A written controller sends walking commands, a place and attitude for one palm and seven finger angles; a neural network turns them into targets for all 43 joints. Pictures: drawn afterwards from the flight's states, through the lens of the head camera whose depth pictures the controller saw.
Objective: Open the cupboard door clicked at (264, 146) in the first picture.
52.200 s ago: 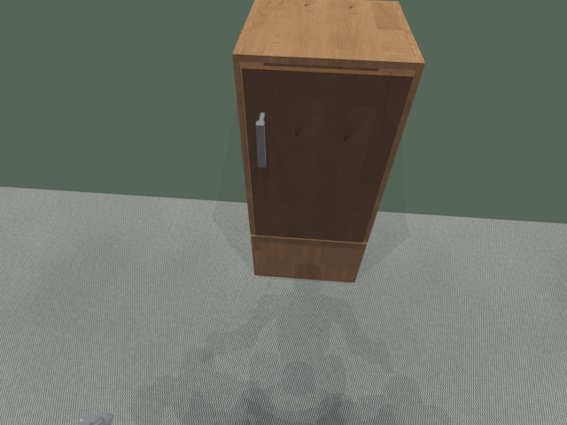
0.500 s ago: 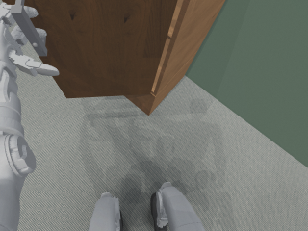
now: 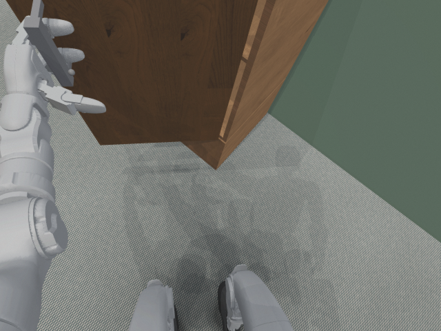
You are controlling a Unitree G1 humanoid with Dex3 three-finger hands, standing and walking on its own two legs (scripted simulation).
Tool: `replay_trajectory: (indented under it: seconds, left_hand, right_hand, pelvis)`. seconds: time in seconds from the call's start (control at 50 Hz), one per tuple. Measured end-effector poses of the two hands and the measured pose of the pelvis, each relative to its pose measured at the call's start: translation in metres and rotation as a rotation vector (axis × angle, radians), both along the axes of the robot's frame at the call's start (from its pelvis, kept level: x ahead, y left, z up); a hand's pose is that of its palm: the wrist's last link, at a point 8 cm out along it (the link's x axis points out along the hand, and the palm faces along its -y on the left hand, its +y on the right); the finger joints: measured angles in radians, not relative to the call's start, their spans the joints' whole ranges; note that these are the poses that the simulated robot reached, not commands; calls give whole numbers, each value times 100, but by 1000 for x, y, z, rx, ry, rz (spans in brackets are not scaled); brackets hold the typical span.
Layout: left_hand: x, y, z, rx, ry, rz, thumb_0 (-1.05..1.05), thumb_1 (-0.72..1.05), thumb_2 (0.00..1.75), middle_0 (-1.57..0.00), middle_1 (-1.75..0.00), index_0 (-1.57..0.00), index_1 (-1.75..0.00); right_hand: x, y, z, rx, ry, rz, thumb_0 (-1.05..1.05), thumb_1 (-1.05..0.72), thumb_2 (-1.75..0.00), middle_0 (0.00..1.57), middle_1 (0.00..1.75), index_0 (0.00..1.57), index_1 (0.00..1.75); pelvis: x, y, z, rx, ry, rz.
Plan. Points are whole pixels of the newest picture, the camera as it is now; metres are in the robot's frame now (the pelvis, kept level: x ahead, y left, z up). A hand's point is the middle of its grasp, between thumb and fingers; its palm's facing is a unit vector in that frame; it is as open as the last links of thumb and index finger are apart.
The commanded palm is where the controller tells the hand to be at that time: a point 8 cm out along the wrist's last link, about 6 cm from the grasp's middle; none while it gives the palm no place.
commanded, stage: slide the fingers in behind the handle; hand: left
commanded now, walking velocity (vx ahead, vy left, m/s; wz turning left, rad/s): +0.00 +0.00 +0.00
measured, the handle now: (53, 46) +0.59 +0.22 +0.06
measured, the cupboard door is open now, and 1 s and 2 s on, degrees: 46 47 77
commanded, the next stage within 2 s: close the thumb around the handle in 0.34 s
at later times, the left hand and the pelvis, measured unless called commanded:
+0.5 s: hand (71, 73) +0.54 +0.19 +0.05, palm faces +0.02 -1.00 -0.02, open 13.9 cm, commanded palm +0.52 +0.22 +0.05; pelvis +0.00 +0.00 +0.00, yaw +0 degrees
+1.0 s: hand (71, 77) +0.53 +0.19 +0.05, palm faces +0.02 -1.00 -0.02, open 6.6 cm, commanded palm +0.51 +0.22 +0.05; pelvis +0.01 +0.00 +0.01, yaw +0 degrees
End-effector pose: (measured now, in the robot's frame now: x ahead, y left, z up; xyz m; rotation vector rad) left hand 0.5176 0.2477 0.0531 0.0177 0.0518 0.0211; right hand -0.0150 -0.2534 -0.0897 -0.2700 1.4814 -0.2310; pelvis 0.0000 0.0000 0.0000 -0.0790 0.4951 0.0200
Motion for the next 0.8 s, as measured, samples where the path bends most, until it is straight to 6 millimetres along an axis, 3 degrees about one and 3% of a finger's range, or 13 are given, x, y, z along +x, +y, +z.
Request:
replay_trajectory:
  seconds: [0.52,0.64,0.8]
  left_hand:
    - [-1,0,0,2,-2,-5,-1,-48,31,-30,-121,-29,-123]
    - [-2,0,0,0,-3,-8,-1,-33,37,-30,-122,-29,-124]
    - [-8,0,0,-1,-3,-4,-1,5,53,-32,-126,-31,-126]
  right_hand:
    - [10,-6,2,-10,-3,16,0,-90,-90,20,30,20,30]
    - [12,-4,2,-8,-16,9,0,-90,-90,20,30,20,30]
    - [11,1,2,6,-12,5,0,-90,-90,20,30,20,30]
  pelvis:
    - [4,-2,2,-1,-2,8]
    - [5,-1,3,-1,-3,3]
    - [7,1,6,1,-11,2]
